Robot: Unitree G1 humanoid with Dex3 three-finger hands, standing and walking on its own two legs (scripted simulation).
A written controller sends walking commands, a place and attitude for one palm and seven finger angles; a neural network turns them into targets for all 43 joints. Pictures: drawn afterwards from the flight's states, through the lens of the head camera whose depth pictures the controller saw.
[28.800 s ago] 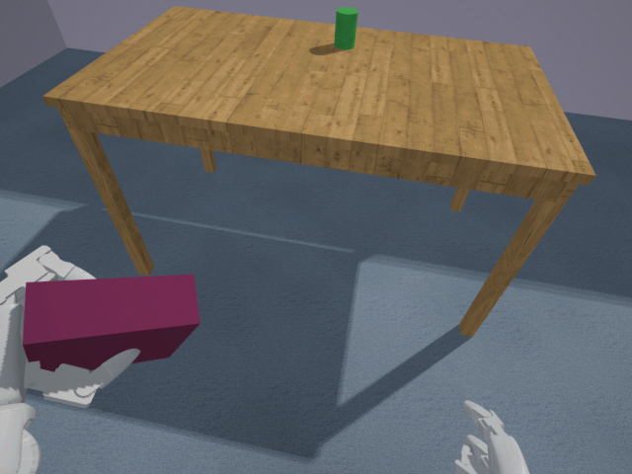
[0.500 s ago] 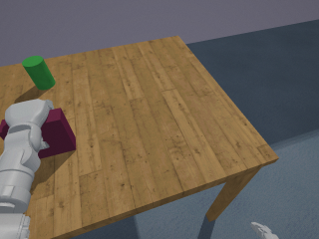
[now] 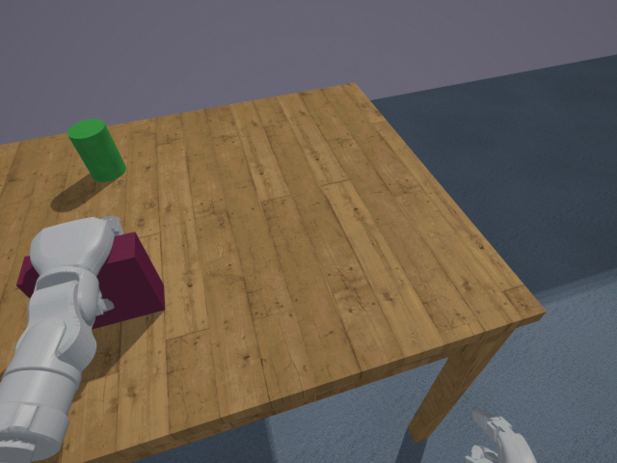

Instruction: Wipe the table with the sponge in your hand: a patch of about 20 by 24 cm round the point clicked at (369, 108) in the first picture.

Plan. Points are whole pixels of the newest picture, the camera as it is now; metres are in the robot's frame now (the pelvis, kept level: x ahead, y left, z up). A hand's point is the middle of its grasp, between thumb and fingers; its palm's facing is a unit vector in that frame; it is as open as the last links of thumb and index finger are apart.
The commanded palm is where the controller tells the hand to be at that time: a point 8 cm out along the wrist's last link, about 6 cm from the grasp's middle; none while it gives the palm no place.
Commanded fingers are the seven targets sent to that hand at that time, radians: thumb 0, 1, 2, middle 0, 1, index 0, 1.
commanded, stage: wipe back along the first lane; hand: left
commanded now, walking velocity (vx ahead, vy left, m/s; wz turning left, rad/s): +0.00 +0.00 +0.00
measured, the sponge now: (107, 294) +0.32 +0.33 +0.03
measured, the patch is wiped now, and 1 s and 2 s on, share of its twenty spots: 1.00 1.00 1.00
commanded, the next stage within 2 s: lift the sponge slowly off the table in 0.92 s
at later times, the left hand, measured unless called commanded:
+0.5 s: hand (90, 312) +0.27 +0.30 +0.07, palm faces -0.01 -0.02 -1.00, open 9.4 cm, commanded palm +0.23 +0.29 +0.10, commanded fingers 0.00 0.10 1.30 -1.20 -1.60 -1.20 -1.60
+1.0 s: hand (78, 350) +0.22 +0.29 +0.08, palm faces +0.03 -0.05 -1.00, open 9.4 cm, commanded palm +0.18 +0.28 +0.11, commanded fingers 0.00 0.10 1.30 -1.20 -1.60 -1.20 -1.60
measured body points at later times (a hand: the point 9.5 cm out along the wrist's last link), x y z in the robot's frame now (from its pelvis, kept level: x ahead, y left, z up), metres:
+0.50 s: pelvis +0.00 -0.01 +0.00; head +0.00 -0.04 +0.45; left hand +0.26 +0.30 +0.13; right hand +0.22 -0.24 -0.09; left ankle +0.02 +0.11 -0.74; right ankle -0.04 -0.13 -0.74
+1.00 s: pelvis -0.01 -0.01 +0.00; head -0.02 -0.04 +0.45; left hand +0.21 +0.29 +0.13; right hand +0.22 -0.23 -0.08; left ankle +0.02 +0.11 -0.74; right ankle -0.04 -0.13 -0.74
